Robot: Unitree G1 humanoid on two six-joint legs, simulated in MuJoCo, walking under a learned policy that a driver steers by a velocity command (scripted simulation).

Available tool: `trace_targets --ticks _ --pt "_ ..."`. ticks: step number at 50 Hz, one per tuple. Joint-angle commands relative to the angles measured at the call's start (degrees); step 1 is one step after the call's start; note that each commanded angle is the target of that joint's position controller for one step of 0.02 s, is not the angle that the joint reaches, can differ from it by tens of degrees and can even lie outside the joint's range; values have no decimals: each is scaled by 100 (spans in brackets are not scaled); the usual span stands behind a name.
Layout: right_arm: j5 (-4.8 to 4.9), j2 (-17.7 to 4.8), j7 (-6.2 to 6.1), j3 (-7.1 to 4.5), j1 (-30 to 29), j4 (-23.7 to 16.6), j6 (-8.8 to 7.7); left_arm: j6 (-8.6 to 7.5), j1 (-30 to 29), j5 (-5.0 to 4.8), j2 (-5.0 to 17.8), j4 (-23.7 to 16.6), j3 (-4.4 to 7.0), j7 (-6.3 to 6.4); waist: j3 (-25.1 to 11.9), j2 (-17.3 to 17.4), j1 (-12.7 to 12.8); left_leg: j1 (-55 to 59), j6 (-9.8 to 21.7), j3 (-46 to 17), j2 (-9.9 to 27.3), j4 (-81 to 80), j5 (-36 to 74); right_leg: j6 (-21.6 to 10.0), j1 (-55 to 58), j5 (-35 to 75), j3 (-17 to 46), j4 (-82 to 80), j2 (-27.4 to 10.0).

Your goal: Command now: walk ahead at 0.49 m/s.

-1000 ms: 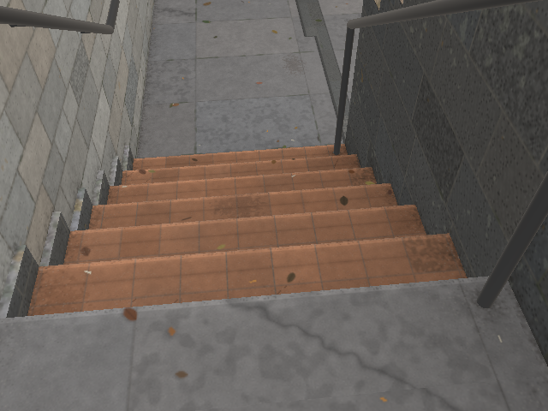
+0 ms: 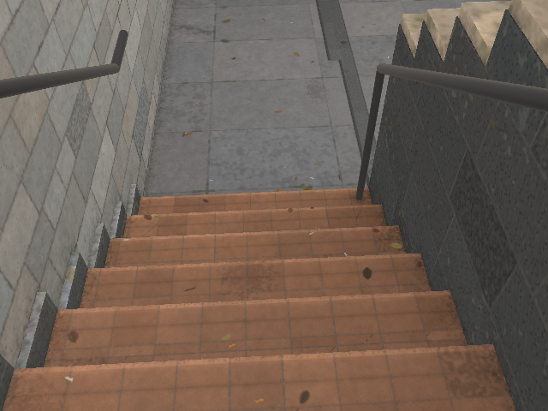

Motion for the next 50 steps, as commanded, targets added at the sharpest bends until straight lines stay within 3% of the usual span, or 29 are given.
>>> trace_targets --ticks 1,4,7,9,11,12,13,14,15,16,17,19,21,23,26,27,31,32,35,36,37,40,44,45,46,47,48,49,50 --pt "37 -73 56 35 -343 -365 2 -66 314 -28 499 -267 -1 19 471 -388 -53 -70 -50 298 -129 -827 765 -279 -400 2434 1002 -703 -1517" --pt "61 -72 102 67 -1043 -599 -20 -36 440 -26 519 -286 -69 83 539 -439 95 143 6 486 -385 -1672 1047 -86 -62 3321 816 -557 -1425" --pt "106 -200 40 75 -1028 -648 -12 28 366 69 691 -297 -48 100 303 -685 61 975 69 597 -710 -1679 433 -43 131 4562 534 -126 -1455" --pt "103 -300 -54 44 -509 -544 -46 51 306 55 812 -263 -25 162 43 -813 -182 1478 266 577 -927 -1876 -239 -94 606 5658 536 549 -1567" --pt "77 -486 -122 -63 981 -81 -158 93 41 12 931 -292 17 209 -491 -635 -862 2812 490 400 -991 -2703 -236 -95 604 5452 520 2259 -1517" --pt "-42 -951 -173 -201 1921 88 -213 84 74 -66 783 -420 -19 200 -1125 6 -1158 4206 754 -847 116 -3042 78 20 -369 3482 311 4053 -1229" --pt "-73 -1291 -153 -231 1924 4 -193 97 871 -71 137 -437 -95 135 -1608 931 -468 5623 1369 -3164 1620 -2979 897 206 -2310 -1972 340 5836 -201" --pt "179 -1177 -74 -269 1715 38 -128 153 967 -34 570 -229 64 140 -1366 567 -577 5181 1870 -3468 1500 -3429 276 173 -3011 -1689 929 6384 -215" --pt "224 -843 -21 -186 1219 -65 -119 135 388 -5 792 -414 142 93 -546 349 -448 4391 1788 -2820 1342 -3770 37 188 -3216 -1209 1039 6277 -478" --pt "183 -625 22 -127 865 -131 -156 126 -93 -2 785 -542 170 66 -74 127 -365 3646 1648 -2265 1129 -4022 415 204 -3049 -874 1055 5958 -638" --pt "145 -508 10 -83 796 -122 -226 180 -262 13 764 -572 201 69 96 65 -206 3198 1432 -1825 896 -4135 821 253 -2766 -721 1086 5611 -766" --pt "131 -388 -33 -11 994 -31 -354 395 -272 64 559 -591 208 47 101 95 7 2828 1157 -1322 613 -4286 1107 369 -2358 -603 1090 5036 -843" --pt "152 -512 -41 10 1310 57 -445 536 -500 55 566 -682 246 48 135 72 91 2900 1028 -1113 494 -4334 1524 430 -2489 -398 1024 4606 -840" --pt "190 -746 -107 4 1659 115 -412 636 -781 95 572 -756 273 -43 110 153 51 3135 876 -921 421 -4311 2066 465 -2858 -4 933 4195 -893" --pt "171 -697 -156 30 2087 209 -233 754 -1169 131 573 -868 257 -124 77 166 -74 3246 889 -853 418 -4211 1950 541 -3307 616 850 4094 -1004" --pt "78 -837 -159 2 2226 203 -260 774 -1043 133 633 -778 286 -143 -37 286 -106 3308 946 -898 403 -3979 1459 466 -3446 1140 810 4480 -980" --pt "103 -772 -172 38 2582 251 -266 800 -1653 202 797 -948 342 -154 390 222 -247 3416 995 -1224 505 -3817 926 445 -4312 1325 898 4582 -1013" --pt "89 -752 -173 34 2749 381 -346 742 -2129 182 846 -1195 402 -141 586 287 -317 3893 969 -1266 460 -3734 314 423 -4953 1500 1261 4073 -1050" --pt "107 -855 -265 -30 3023 448 -457 589 -2570 183 907 -1338 402 -114 649 298 -515 4404 1029 -1335 556 -3367 509 427 -5357 1919 1293 3399 -966" --pt "147 -817 -345 -25 2701 384 -482 522 -2755 183 948 -1416 377 -106 718 212 -404 3919 923 -1020 364 -3187 354 533 -4877 2493 1164 2665 -1047" --pt "80 -782 -359 10 2514 309 -515 515 -2762 162 918 -1430 356 -146 638 111 -419 3233 879 -781 141 -2978 -12 551 -4119 3204 787 2262 -932" --pt "150 -638 -331 67 2167 257 -559 526 -2371 175 585 -1319 256 -332 383 117 -371 1883 753 -580 -46 -2227 -865 395 -2374 4634 577 2084 -840" --pt "-66 -630 -326 49 2568 389 -452 468 -2918 36 724 -1571 180 -223 894 105 -965 2907 748 -817 -57 -1273 -65 483 -2660 3860 635 499 -1009" --pt "-64 -633 -379 37 2578 404 -373 405 -2652 24 771 -1543 180 -114 737 27 -974 3179 752 -828 -193 -678 289 473 -2329 4054 775 -48 -1141" --pt "-128 -692 -462 38 2415 447 -265 371 -1771 -11 878 -1299 243 20 380 -80 -593 3346 736 -777 -275 492 778 435 -1686 4562 674 -415 -1176" --pt "-109 -674 -469 65 2323 433 -221 350 -604 101 939 -959 273 87 -205 -168 -168 3186 703 -680 -487 1853 1188 433 -589 4805 341 -653 -1053" --pt "109 -775 -432 25 2200 447 -178 333 584 255 1222 -582 397 54 -572 -499 496 2258 602 -478 -747 3557 689 422 982 4803 128 -726 -1122" --pt "189 -527 -397 -25 2378 495 -180 323 1086 285 1685 -370 500 -37 -777 -1521 564 406 414 -202 -1632 6096 -4258 115 2464 5883 840 416 -1836" --pt "526 -323 -467 30 3454 340 -229 259 976 317 1655 -486 384 -230 -1703 -1624 -169 -1184 352 -600 -1286 6777 -5138 -304 4050 7853 1574 2850 -2989"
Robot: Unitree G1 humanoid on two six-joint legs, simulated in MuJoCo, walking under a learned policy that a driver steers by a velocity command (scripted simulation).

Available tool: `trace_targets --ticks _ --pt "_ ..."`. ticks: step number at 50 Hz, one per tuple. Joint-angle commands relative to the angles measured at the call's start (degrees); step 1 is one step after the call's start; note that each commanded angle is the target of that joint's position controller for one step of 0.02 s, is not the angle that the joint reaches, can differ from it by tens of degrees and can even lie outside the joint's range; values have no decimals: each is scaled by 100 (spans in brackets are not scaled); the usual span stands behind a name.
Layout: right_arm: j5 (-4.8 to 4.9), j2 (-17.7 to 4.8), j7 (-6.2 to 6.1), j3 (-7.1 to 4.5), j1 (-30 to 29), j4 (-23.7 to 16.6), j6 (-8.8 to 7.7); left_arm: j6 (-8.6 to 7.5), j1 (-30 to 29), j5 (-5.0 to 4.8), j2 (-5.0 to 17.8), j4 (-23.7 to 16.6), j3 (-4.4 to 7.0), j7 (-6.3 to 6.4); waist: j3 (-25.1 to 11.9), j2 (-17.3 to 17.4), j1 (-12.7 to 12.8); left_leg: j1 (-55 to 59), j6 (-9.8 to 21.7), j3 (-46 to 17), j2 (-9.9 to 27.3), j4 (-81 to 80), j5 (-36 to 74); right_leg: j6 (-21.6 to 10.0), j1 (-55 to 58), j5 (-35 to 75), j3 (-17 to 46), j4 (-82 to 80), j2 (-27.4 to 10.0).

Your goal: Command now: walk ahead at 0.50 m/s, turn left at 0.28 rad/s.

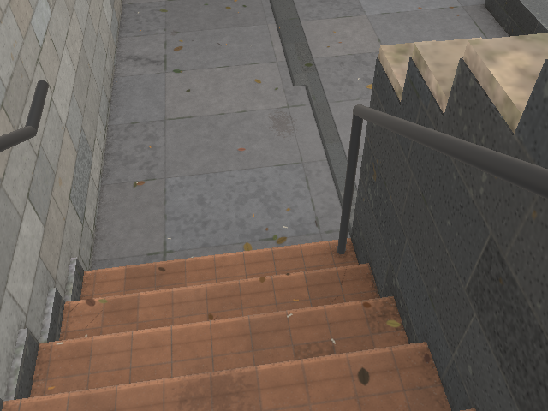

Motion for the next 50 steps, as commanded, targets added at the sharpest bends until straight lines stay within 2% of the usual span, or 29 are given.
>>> trace_targets --ticks 1,3,4,5,6,7,10,13,16,18,20,24,25,26,27,28,29,30,31,32,33,35,36,37,38,40,41,44,50 --pt "339 -347 -153 -35 1112 -128 10 29 2897 -99 1082 571 278 -194 -1882 -881 843 -4486 96 -479 310 3257 -542 -1057 5027 4476 1674 2338 -2479" --pt "-125 -390 -117 -39 -394 -570 219 -98 1976 -203 963 303 247 18 -832 -625 848 -4875 -13 -305 788 2492 1097 -1650 2396 -1599 2251 588 -2652" --pt "-312 -680 -22 -165 -766 -672 352 -144 1689 -241 722 233 136 59 -238 -88 641 -4262 -86 -442 964 1860 1722 -1648 1040 -1795 2175 292 -2619" --pt "-312 -732 29 -289 -892 -612 435 -245 1333 -209 470 269 21 90 480 286 307 -3711 -179 -874 1164 9 3215 -1165 -242 -1120 1645 394 -2132" --pt "-273 -521 88 -260 -678 -424 495 -344 1461 -148 380 336 -2 85 745 77 131 -3335 -217 -663 1018 -104 3533 -1017 -937 -47 1276 697 -1903" --pt "-246 -332 232 -238 -930 -558 494 -431 1354 -282 407 314 -45 131 931 280 -34 -2569 -432 -627 990 -1965 4705 -739 -1894 -469 629 525 -1489" --pt "-351 1 315 -168 -464 -345 621 -422 1942 -215 1026 425 98 139 22 -651 29 -2630 -343 -124 760 -1424 5238 -917 -875 424 820 1166 -1729" --pt "-229 -227 331 -311 -1984 -936 547 -394 2349 -264 319 559 -45 127 551 -278 484 -4468 -97 -1025 899 -2445 6213 -584 222 -2797 1003 1421 -1639" --pt "-160 -384 336 -383 -2678 -1060 452 -430 2503 -138 573 512 53 156 934 -216 781 -4858 -29 -861 835 -3143 6563 -534 362 -3700 1112 1539 -1700" --pt "-157 -219 487 -313 -2852 -1052 345 -534 2165 -75 425 418 -22 182 902 253 686 -2836 -151 -259 673 -4444 8475 -308 -1085 -3851 162 1950 -1341" --pt "-42 -33 621 -229 -3047 -1109 387 -478 1986 -37 498 326 -3 164 976 15 825 -2030 -151 145 698 -5024 8700 -184 -1246 -4010 -215 2114 -1324" --pt "-12 -201 590 -187 -3357 -1246 353 -132 2379 -10 582 483 43 287 1315 -351 1266 -1831 -114 375 948 -6381 7313 -210 50 -1819 -389 3234 -1445" --pt "-108 -370 503 -242 -2653 -1045 327 -55 2228 8 740 489 96 299 913 -329 961 -1116 32 481 904 -6556 6883 -306 225 -895 -464 4175 -1426" --pt "-62 -557 414 -345 -1561 -659 343 22 2091 0 906 510 165 335 126 -347 474 38 137 465 814 -6712 6566 -416 400 214 -500 5394 -1393" --pt "-198 -730 365 -429 -344 -210 294 41 1846 -79 974 447 163 337 -362 -60 -187 1348 242 736 539 -7116 7020 -344 20 413 -781 7195 -1052" --pt "-209 -1311 368 -593 13 51 305 101 1811 -57 625 485 155 360 -257 1204 -396 2415 672 -178 1211 -6903 7984 -190 -1583 -4509 -870 10143 -90" --pt "-103 -1605 418 -487 -42 -66 299 88 2462 -125 182 73 27 259 -1046 1929 389 4318 806 -827 1873 -4283 10658 -76 -4092 -5989 -172 10971 -82" --pt "180 -1538 363 -494 23 -194 371 45 2088 -107 378 -279 -40 238 -1792 1453 30 4350 1140 -1503 2171 -4672 9885 70 -4488 -5450 103 10546 -352" --pt "196 -1310 333 -431 -2 -229 425 35 1593 17 584 -400 -8 226 -1212 736 -85 3527 1350 -1987 2267 -5757 7090 77 -4968 -4618 230 9775 -342" --pt "161 -1398 232 -465 -239 -163 470 50 1499 128 345 -492 -109 223 -1084 1185 158 2579 1656 -3070 2590 -6520 4020 151 -5040 -4438 389 9486 -373" --pt "45 -920 266 -297 -648 -417 401 130 1356 122 718 -357 -18 225 -541 419 410 1471 1456 -2909 2436 -6766 3158 173 -4581 -3393 527 8292 -553" --pt "-71 -605 263 -181 -909 -362 192 276 907 133 443 -454 -97 209 228 204 772 -721 1312 -2651 1998 -6698 3762 510 -3673 -2302 710 6514 -486" --pt "-37 -795 229 -218 -1122 -463 135 314 573 156 420 -620 -91 195 227 268 817 -1267 1280 -2565 1777 -6844 4260 661 -3051 -1886 603 5689 -388" --pt "-21 -1017 211 -284 -1021 -363 93 323 751 208 307 -492 -156 215 -128 249 879 -1449 1296 -2391 1690 -6943 5181 764 -2242 -1763 488 5351 -278" --pt "-132 -1233 207 -383 -925 -326 79 319 1520 96 322 -103 -130 243 -549 634 1011 -1122 1309 -2317 1659 -6637 5847 735 -2028 -943 510 5788 -175" --pt "130 -861 176 -358 -735 -121 99 234 620 -30 857 -410 36 210 -127 241 764 -545 1122 -2409 1254 -6342 4514 658 -2869 159 1006 4691 -331" --pt "151 -659 141 -294 -576 -81 128 198 119 4 844 -559 24 145 40 352 571 -227 1092 -2547 1152 -6263 3815 562 -3198 487 1045 4206 -285" --pt "31 -496 58 -243 -450 -209 207 194 -90 65 632 -581 -25 -75 292 492 433 -305 1110 -2726 983 -5809 2034 546 -3264 1726 986 3240 -119" --pt "-149 -583 59 -154 -159 -214 -25 141 -612 -74 598 -845 32 -97 811 776 -11 -818 810 -2176 777 -4933 2850 414 -2130 1590 874 2354 226"
Over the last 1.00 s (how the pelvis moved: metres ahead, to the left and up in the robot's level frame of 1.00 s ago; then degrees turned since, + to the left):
0.51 -0.02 -0.17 2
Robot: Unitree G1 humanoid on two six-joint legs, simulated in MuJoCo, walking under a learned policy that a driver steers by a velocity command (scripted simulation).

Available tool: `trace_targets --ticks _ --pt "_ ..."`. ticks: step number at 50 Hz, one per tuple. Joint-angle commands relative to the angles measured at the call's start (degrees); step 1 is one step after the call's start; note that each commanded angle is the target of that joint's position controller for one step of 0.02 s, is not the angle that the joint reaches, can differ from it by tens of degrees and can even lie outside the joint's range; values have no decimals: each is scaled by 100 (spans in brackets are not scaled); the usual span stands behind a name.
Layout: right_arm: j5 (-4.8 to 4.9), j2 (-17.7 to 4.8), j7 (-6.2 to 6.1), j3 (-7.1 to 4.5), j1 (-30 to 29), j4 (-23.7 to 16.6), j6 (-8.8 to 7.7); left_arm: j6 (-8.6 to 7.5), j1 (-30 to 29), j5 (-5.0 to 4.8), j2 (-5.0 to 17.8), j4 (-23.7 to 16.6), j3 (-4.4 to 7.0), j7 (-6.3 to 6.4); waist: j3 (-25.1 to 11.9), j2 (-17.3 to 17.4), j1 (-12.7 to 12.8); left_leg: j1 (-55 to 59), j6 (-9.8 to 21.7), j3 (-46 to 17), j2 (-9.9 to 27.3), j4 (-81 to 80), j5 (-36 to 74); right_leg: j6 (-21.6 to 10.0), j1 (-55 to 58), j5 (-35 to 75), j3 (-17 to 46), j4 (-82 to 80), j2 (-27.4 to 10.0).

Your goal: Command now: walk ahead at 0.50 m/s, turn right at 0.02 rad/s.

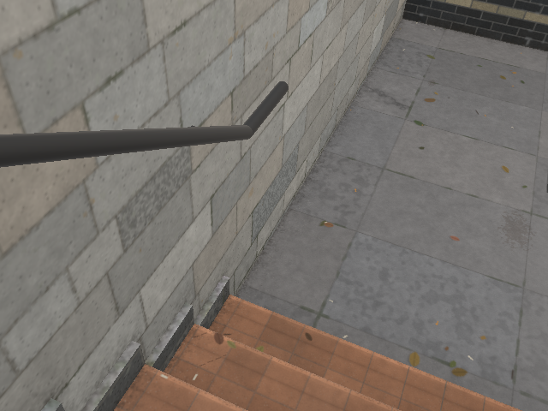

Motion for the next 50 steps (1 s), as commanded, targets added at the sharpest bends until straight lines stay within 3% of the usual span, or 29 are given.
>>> trace_targets --ticks 1,4,6,7,8,9,10,11,13,15,16,18,19,22,25,29,33,34,35,36,37,39,40,41,42,43,45,46,50 --pt "-147 -694 -49 -66 115 -174 -129 -132 -785 -63 255 -471 59 -60 1106 709 -307 -680 680 -1451 1154 -765 1758 -78 -72 78 3 -583 191" --pt "-251 -800 -77 -34 -130 -205 -143 -249 -545 -195 0 -455 -21 -51 1006 651 -380 -836 606 -1049 1233 -31 2732 -197 874 -42 -521 -896 511" --pt "-253 -746 -66 2 -263 -155 -123 -253 1359 -184 236 145 86 28 479 356 429 -1122 482 -494 1223 1717 4704 -461 2706 -419 -753 -1458 422" --pt "-296 -953 -22 -74 -648 -117 -123 -217 2862 -248 473 685 239 70 -17 260 1246 -1397 332 59 1085 3216 5729 -554 4049 -353 -896 -1998 462" --pt "-213 -816 -32 -115 -768 -171 -78 -211 3126 -202 633 856 302 27 312 -772 1434 -2114 79 589 228 6302 2426 -1262 4303 361 125 -3431 -275" --pt "-95 -379 -68 -21 -394 -402 -38 -233 3304 -195 791 894 219 -89 -269 -1087 785 -4102 -76 907 169 7971 -1135 -1292 5824 4059 672 -276 -1076" --pt "24 -421 -48 59 54 -636 -34 -228 3070 -224 779 722 156 -126 -787 -910 432 -4973 -63 685 487 7467 -598 -1704 6355 4510 1487 -123 -1530" --pt "-115 -561 -100 42 -433 -677 42 -233 2777 -317 690 663 170 -96 -514 -159 518 -5249 -169 666 719 6781 42 -2014 5536 2944 1735 -678 -1546" --pt "-322 -784 -114 -8 -1043 -711 189 -274 2303 -106 641 607 120 -15 156 405 358 -5192 -356 208 1147 5569 325 -2420 3472 -1794 2928 -1449 -1628" --pt "-236 -605 -92 -3 -1609 -833 292 -496 1867 -154 179 602 -132 118 860 622 -42 -4179 -667 116 1346 2531 2496 -1738 1565 -1017 2321 -1561 -870" --pt "-218 -671 -32 -12 -2086 -997 306 -563 1717 -157 399 430 -80 180 950 401 82 -3233 -888 440 1275 1187 3135 -1597 776 -758 2083 -2026 -529" --pt "-308 -356 24 50 -1568 -648 351 -591 2067 -158 771 663 55 232 344 -351 42 -2510 -809 344 1287 1469 3890 -1586 1194 387 2394 -1757 -753" --pt "-189 -559 28 -17 -1434 -621 325 -556 2143 -233 670 599 56 263 141 -136 17 -2606 -774 429 1219 1383 4196 -1449 1553 686 2162 -1580 -590" --pt "-193 -665 136 -97 -2746 -873 142 -440 2880 -204 278 768 -15 423 372 160 681 -4298 -678 90 1166 32 4771 -1641 3380 -1346 2444 -781 -72" --pt "-209 -198 309 27 -2960 -1105 90 -392 2534 -150 -53 686 -81 368 407 48 814 -2337 -670 389 865 -1230 6336 -1429 1783 -2598 2040 -509 418" --pt "-8 -198 196 97 -3165 -1450 -92 -333 2463 -149 -39 725 -69 226 668 -314 1223 -1209 -727 511 621 -2488 6002 -1239 1675 -2274 1994 159 707" --pt "134 -311 -11 49 -1558 -1095 -276 -110 2463 110 -14 950 -86 386 537 7 719 61 -729 177 1245 -4875 7179 -1250 2370 -2583 1641 2726 1104" --pt "91 -712 -2 -124 -614 -757 -226 -111 2336 -26 245 889 -3 344 296 222 324 1264 -642 132 1667 -4864 7239 -1206 1663 -2985 1429 3897 1027" --pt "81 -1045 38 -199 -53 -600 -173 -138 2397 -98 99 768 15 252 -258 864 250 2943 -567 -158 2042 -3709 7603 -1100 348 -6131 877 5181 1317" --pt "-120 -1143 139 -198 603 -572 -106 -126 3456 -452 -144 759 8 342 -1350 1592 386 4996 144 -658 3346 -832 9980 -888 -1164 -8122 412 7258 1270" --pt "28 -935 293 -173 1002 -447 -132 -179 3449 -416 -73 770 -70 462 -1632 1252 82 5184 651 -1316 3759 -809 9078 -911 -2229 -7561 385 7461 836" --pt "132 -730 203 -285 -250 -768 -124 -51 2062 54 305 588 55 347 -408 737 202 2320 992 -1570 3084 -2931 2647 -854 -2231 -5489 -194 6348 249" --pt "79 -858 141 -293 -136 -767 -177 -4 1704 140 388 442 132 311 11 1267 133 1343 1336 -2087 3420 -2958 2638 -834 -2044 -5380 -229 6311 172" --pt "9 -325 134 -108 -258 -656 -278 23 1363 140 461 527 218 318 708 412 359 407 894 -1317 2965 -2658 3988 -786 -1866 -4119 416 4636 -58" --pt "-7 -431 125 -127 -38 -526 -335 70 1394 147 197 604 174 277 903 592 445 -369 722 -1048 2823 -2603 4559 -707 -1407 -3915 325 4230 -41" --pt "86 -311 57 -106 -209 -519 -393 91 1196 9 -67 577 137 190 976 432 654 -1221 454 -555 2442 -2639 3972 -498 -860 -2870 363 2962 -12" --pt "109 -758 20 -158 130 -388 -345 169 1137 161 -407 493 53 133 511 896 606 -1002 627 -662 2810 -2512 5579 -457 -732 -2649 -40 3059 175" --pt "99 -896 45 -187 297 -364 -377 199 1301 207 -329 510 63 153 108 971 691 -535 544 -754 2937 -2203 5809 -529 -908 -2230 -50 3504 191" --pt "67 -445 36 -45 234 -298 -375 93 106 -6 -138 333 125 150 521 879 413 -534 -338 80 2119 -1817 2816 -819 -1195 -375 -57 1689 210"
Over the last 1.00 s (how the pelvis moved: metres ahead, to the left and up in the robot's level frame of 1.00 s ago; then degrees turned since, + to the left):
0.47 0.14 -0.27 30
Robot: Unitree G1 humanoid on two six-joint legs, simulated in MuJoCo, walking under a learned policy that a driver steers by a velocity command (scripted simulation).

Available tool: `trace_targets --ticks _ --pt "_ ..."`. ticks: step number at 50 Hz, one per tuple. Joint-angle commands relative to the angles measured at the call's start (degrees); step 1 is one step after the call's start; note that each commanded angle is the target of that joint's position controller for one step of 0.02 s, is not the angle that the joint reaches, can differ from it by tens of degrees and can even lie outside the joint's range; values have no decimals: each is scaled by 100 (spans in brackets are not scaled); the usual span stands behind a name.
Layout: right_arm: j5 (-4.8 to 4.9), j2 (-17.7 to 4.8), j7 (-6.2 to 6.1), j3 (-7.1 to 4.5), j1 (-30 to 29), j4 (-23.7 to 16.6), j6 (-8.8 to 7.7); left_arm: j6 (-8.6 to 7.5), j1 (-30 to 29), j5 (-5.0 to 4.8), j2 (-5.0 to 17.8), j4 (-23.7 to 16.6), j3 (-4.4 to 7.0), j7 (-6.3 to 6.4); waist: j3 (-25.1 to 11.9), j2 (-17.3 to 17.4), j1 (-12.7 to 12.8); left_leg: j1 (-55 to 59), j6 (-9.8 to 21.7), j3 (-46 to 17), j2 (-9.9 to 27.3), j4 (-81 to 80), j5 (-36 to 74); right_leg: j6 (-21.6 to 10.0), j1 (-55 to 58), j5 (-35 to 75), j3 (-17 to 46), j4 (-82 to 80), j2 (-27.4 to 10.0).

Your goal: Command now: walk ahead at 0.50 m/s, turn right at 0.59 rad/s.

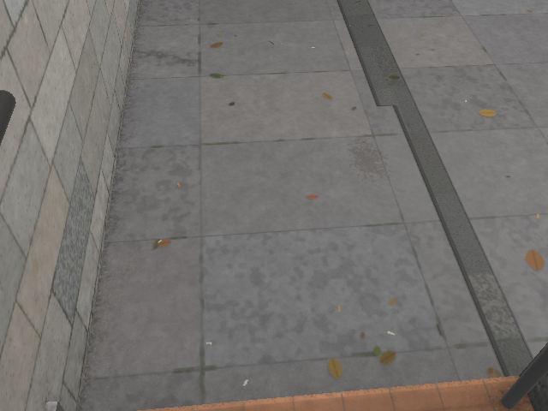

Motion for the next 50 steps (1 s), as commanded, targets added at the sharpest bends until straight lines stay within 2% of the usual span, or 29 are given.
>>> trace_targets --ticks 1,4,7,9,12,13,14,15,16,17,19,20,22,23,25,29,33,37,39,40,41,42,43,44,45,46,47,49,50 --pt "-47 -120 -22 67 -420 -331 -189 -157 -445 -94 119 -278 -22 -155 472 430 209 -1012 -21 -918 945 -931 1483 -41 731 2555 -98 -1880 47" --pt "-115 -509 10 21 -484 -368 -132 -119 -816 -115 -46 -362 -101 -290 769 534 -26 -1387 118 -697 1038 -620 737 -5 1676 3090 -690 -2497 194" --pt "-141 -287 -16 87 340 -85 1 -257 -1858 -217 55 -743 -125 -268 1322 525 -811 -33 319 -852 1271 120 1827 161 1004 2218 -741 -3783 6" --pt "-217 -366 -105 56 515 55 200 -280 -1778 -207 -39 -770 -196 -230 1345 669 -913 116 431 -851 1361 529 2825 27 1635 1381 -868 -4299 -119" --pt "-213 -425 -174 121 291 115 365 -320 757 -160 311 204 -15 -114 323 261 193 52 510 -453 1032 3333 4526 -264 4239 1472 -1168 -5446 16" --pt "-198 -487 -149 64 137 55 404 -286 1520 -92 762 527 136 -170 -10 -344 558 -1439 508 -392 373 5652 1261 -561 5838 2207 -427 -5419 -620" --pt "16 -14 -129 89 644 -75 354 -279 2105 -117 1041 586 122 -242 -1247 -1042 360 -3391 267 -401 -45 7811 -2702 -793 8025 5406 190 -2402 -1672" --pt "220 -410 -165 51 691 -385 266 -201 2132 -357 1063 499 122 -248 -2159 -793 499 -4180 276 -976 192 7786 -2174 -1083 8565 4937 853 -2380 -2211" --pt "118 -514 -180 47 -196 -690 235 -162 1901 -342 1041 431 147 -199 -1556 -688 771 -5123 261 -926 280 7157 -1127 -1469 7741 1004 1351 -3726 -2263" --pt "-112 -623 -143 -26 -646 -723 273 -149 1351 -291 774 375 70 -122 -755 -386 487 -5018 157 -864 471 6502 -474 -1451 6369 -1342 1569 -4486 -2110" --pt "-275 -448 -70 -40 -829 -600 471 -293 827 -209 269 338 -154 -92 358 -33 -19 -4043 -37 -1101 651 4736 1018 -1130 3783 -1088 1369 -4445 -1845" --pt "-159 -178 4 33 -979 -659 559 -371 539 -256 200 268 -224 -23 769 150 -347 -3056 -317 -1100 676 3035 1954 -884 2366 -872 699 -4817 -1386" --pt "-420 -28 117 39 -781 -470 671 -450 858 -241 569 552 -98 43 461 -277 -366 -2106 -441 -917 567 2397 2442 -1019 1953 410 671 -4755 -1188" --pt "-363 -86 165 -28 -84 -166 689 -490 1008 -134 808 562 -2 28 -16 -451 -502 -2183 -387 -912 485 2855 3052 -1068 2531 811 778 -4370 -1271" --pt "-177 -460 212 -172 -1001 -441 585 -576 1099 -278 282 677 -94 12 420 -312 -349 -2825 -220 -1542 599 1478 4083 -788 2725 -734 692 -4203 -907" --pt "-305 -301 399 -164 -1986 -644 507 -571 1289 -196 119 645 -188 90 600 -218 -60 -2563 -154 -1280 454 344 5802 -820 2328 -3007 894 -3752 -779" --pt "-349 -270 409 -71 -2809 -872 462 -538 1757 -90 325 628 -190 153 779 39 363 -2444 -175 -1162 206 -272 5539 -822 2546 -2821 957 -2965 -735" --pt "-58 -156 465 29 -3285 -1115 380 -498 1917 53 411 694 -207 245 1189 -198 785 -1937 -54 -1027 178 -1747 4977 -729 2951 -1931 649 -2212 -762" --pt "5 -194 393 11 -2790 -928 373 -467 2071 76 304 826 -265 311 1109 7 782 -1268 62 -833 289 -2498 4815 -694 3269 -1177 454 -1414 -802" --pt "-8 -322 349 -72 -1516 -554 398 -467 1700 121 446 815 -250 297 345 -234 121 183 223 -522 249 -1813 5016 -723 2899 -395 372 -323 -950" --pt "-69 -458 314 -104 -523 -123 388 -522 1789 10 368 866 -261 176 -54 231 -201 1187 302 -189 -119 -2186 4875 -488 2732 441 -345 837 -605" --pt "-245 -748 356 -184 -51 19 369 -510 1889 -91 419 885 -214 149 112 945 -515 1772 757 -947 387 -3413 5526 -345 2137 -1465 -815 3368 160" --pt "-218 -1078 426 -237 615 207 353 -491 2204 -184 103 757 -190 177 -830 1568 -265 4349 1088 -1782 1528 -333 8755 -72 -333 -5830 -1078 5506 422" --pt "5 -1033 434 -219 632 99 376 -496 2083 -228 303 454 -229 192 -1476 1217 -338 4869 1270 -2440 1810 -313 8126 -85 -1334 -5287 -825 5562 98" --pt "59 -975 364 -213 388 -80 429 -485 1418 -134 469 256 -178 182 -1214 811 -506 4331 1548 -2797 1890 -986 6526 4 -1952 -4796 -905 5292 6" --pt "-60 -1105 247 -234 92 -169 435 -497 872 -14 518 83 -187 128 -650 812 -513 3365 1882 -3575 2165 -1786 3447 83 -2343 -4122 -539 4308 -242" --pt "-58 -764 203 -133 -353 -296 446 -390 534 95 566 86 -149 83 -89 188 -258 2050 1792 -3766 1885 -2107 2356 143 -2052 -3881 -487 3916 -379" --pt "-155 -419 160 65 -737 -329 187 -320 450 59 379 157 -120 35 631 97 220 -10 1580 -3458 1489 -1926 3313 390 -1041 -2225 -144 1525 -695" --pt "-9 -519 94 58 -1038 -532 93 -278 -136 73 338 -103 -128 -17 817 -146 279 -1301 1329 -2708 903 -2511 3389 663 246 -1370 -347 -418 -584"
Over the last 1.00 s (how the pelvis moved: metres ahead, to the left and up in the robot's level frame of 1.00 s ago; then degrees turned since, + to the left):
0.56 -0.12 -0.34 -32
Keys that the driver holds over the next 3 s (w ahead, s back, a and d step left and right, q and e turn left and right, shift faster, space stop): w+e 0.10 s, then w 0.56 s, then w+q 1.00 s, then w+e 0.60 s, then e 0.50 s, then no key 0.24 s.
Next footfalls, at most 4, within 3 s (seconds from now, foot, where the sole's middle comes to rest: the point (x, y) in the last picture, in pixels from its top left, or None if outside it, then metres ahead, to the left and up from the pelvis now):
0.26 right None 0.26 -0.11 -0.92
0.84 left None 0.57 0.02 -1.11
1.38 right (318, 344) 0.96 -0.17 -1.29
1.84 left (259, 301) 1.14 0.05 -1.29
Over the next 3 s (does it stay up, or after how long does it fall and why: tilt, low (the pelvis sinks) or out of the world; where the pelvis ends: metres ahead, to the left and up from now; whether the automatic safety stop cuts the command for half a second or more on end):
stays up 1.43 -0.01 -0.51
